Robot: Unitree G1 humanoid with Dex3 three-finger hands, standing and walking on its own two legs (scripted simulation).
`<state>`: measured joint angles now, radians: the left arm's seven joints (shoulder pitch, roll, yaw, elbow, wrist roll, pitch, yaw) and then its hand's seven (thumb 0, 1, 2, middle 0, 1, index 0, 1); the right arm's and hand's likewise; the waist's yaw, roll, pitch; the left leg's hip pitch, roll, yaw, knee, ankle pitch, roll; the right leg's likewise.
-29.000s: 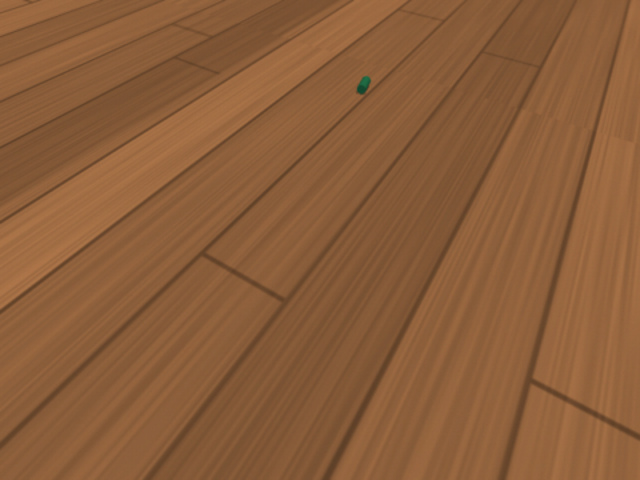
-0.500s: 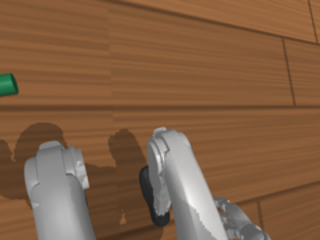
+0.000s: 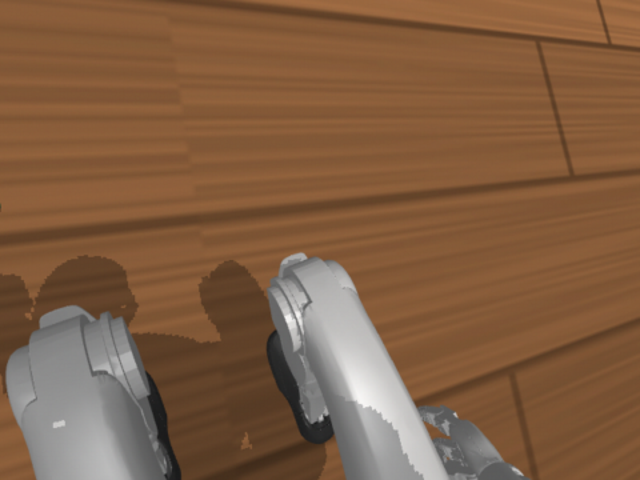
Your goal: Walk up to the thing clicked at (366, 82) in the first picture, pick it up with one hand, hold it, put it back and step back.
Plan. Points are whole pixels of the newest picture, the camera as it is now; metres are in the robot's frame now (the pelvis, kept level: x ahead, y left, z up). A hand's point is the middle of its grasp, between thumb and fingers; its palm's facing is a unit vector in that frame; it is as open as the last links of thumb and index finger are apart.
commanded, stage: approach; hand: left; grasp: from above
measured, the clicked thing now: out of the picture +0.48 +0.37 -0.30
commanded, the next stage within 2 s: close in in 0.72 s
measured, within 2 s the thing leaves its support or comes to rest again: neither
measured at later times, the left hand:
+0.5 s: hand out of the picture +0.47 +0.38 -0.16, palm faces -0.42 -0.11 -0.90, open 13.1 cm
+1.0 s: hand out of the picture +0.47 +0.38 -0.18, palm faces -0.45 -0.12 -0.89, open 12.5 cm
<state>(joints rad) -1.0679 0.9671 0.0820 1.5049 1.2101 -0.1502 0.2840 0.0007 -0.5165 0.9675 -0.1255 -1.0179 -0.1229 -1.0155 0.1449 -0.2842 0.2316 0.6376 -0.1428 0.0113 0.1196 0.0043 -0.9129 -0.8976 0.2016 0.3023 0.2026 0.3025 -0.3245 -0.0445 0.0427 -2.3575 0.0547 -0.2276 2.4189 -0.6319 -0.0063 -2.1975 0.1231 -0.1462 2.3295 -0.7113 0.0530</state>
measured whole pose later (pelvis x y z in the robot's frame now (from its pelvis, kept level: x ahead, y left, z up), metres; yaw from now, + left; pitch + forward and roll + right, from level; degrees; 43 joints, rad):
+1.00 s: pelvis +0.00 +0.00 -0.01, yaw -1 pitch +30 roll -13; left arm -1.08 1.02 0.06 1.51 1.25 -0.22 0.30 0.00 -0.27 0.81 -0.31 -0.86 -0.31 -0.85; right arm 0.13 -0.28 0.25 0.64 -0.17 0.00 0.13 0.00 -0.91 -0.90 0.20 0.30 0.20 0.30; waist -0.31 -0.08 0.06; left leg -2.37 0.04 -0.25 2.45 -0.63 0.00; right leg -2.19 0.12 -0.16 2.34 -0.71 0.06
